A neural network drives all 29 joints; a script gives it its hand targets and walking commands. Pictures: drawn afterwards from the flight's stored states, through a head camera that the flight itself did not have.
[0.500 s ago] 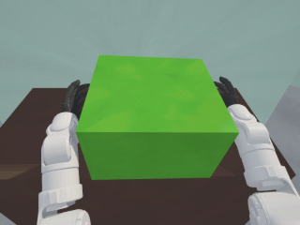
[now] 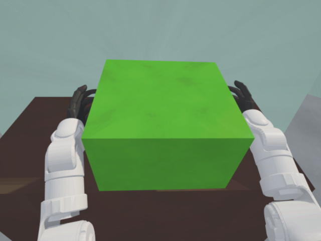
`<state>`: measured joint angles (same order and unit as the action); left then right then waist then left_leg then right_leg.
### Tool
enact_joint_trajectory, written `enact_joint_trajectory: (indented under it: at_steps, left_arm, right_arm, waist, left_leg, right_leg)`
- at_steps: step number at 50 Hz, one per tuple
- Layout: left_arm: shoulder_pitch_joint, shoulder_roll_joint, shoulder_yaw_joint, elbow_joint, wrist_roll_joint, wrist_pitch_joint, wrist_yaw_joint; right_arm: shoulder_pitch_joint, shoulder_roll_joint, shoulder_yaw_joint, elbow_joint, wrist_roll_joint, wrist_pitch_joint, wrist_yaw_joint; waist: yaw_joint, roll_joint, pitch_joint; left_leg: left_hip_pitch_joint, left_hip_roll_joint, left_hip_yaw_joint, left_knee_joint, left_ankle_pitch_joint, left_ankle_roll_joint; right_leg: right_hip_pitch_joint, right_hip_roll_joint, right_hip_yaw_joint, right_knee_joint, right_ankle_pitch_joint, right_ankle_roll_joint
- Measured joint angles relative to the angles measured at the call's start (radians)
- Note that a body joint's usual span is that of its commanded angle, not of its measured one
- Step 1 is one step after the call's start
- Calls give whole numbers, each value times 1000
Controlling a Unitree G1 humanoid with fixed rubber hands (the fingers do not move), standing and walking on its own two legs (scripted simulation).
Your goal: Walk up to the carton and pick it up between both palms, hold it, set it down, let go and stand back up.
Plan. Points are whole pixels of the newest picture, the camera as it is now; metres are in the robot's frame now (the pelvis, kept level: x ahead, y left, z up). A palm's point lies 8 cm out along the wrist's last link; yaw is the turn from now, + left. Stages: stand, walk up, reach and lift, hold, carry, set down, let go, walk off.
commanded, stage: hold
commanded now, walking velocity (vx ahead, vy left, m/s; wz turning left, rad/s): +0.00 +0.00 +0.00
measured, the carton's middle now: (162, 120) +0.38 +0.00 +0.15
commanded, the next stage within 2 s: none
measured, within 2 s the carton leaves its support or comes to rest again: neither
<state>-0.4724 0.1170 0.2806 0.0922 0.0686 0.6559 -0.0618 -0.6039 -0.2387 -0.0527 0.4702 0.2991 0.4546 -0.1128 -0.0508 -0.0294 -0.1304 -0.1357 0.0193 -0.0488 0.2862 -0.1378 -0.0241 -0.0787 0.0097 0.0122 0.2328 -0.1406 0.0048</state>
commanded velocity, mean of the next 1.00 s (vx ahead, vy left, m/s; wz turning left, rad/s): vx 0.00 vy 0.00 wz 0.00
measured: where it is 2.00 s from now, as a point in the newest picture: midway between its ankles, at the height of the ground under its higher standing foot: outside the picture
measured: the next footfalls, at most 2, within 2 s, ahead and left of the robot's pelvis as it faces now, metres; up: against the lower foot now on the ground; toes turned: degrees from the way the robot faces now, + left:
none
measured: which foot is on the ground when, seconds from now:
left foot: down 0.00-1.00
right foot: down 0.00-1.00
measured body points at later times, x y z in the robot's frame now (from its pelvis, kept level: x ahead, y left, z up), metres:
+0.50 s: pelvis +0.00 +0.00 +0.00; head -0.06 +0.02 +0.45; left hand +0.36 +0.20 +0.18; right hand +0.37 -0.20 +0.18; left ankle +0.01 +0.13 -0.75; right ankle -0.01 -0.12 -0.75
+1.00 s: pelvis +0.00 +0.00 +0.00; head -0.04 +0.02 +0.45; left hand +0.36 +0.20 +0.18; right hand +0.38 -0.20 +0.18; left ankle +0.01 +0.13 -0.75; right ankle -0.01 -0.12 -0.75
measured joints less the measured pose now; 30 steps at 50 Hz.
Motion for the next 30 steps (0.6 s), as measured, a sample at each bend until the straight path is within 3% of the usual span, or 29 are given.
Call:
enact_joint_trajectory:
  at_steps: [30]
  left_arm:
    - [-14,6,-1,34,-4,-13,1]
  right_arm:
    - [-10,2,0,25,-1,-10,-2]
  waist:
    - [2,0,-4]
  left_leg:
    - [-5,-1,-4,-1,4,0]
  right_leg:
    - [-6,1,-2,1,2,-1]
